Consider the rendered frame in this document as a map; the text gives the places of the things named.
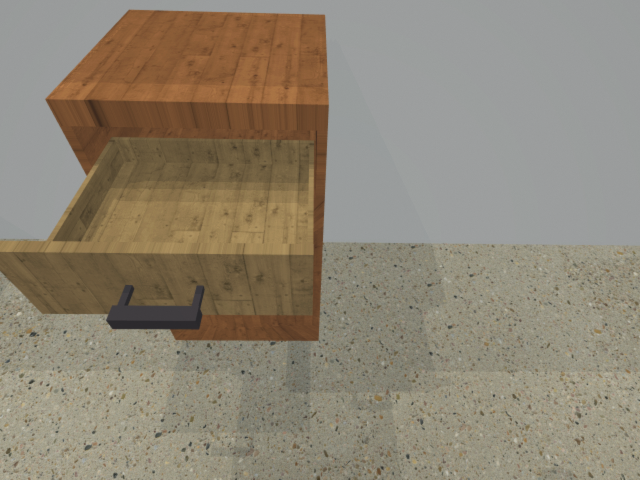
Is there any handle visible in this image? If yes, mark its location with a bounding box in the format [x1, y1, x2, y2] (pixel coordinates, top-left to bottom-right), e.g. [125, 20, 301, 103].
[106, 285, 205, 329]

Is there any cabinet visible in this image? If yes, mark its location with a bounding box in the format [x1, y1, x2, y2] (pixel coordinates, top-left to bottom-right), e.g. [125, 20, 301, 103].
[45, 10, 329, 341]

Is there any drawer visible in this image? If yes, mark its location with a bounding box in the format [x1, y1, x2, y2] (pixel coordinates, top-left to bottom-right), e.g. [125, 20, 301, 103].
[0, 137, 314, 315]

